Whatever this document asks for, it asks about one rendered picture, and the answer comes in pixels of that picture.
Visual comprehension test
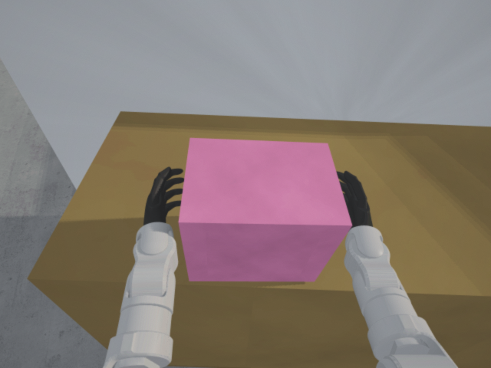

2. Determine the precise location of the pedestal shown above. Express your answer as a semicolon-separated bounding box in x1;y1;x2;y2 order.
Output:
27;111;491;368

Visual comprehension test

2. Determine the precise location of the robot left forearm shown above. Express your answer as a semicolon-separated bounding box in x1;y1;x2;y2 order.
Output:
103;222;178;368

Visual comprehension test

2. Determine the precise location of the robot right forearm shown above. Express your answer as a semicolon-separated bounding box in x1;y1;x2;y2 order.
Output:
344;225;458;368

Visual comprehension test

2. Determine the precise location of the carton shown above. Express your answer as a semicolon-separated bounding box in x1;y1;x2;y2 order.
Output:
179;138;352;281

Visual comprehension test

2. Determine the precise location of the left robot hand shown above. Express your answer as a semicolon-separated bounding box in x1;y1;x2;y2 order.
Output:
143;167;184;225

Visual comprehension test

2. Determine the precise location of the right robot hand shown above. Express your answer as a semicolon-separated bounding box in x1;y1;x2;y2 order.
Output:
336;171;373;231

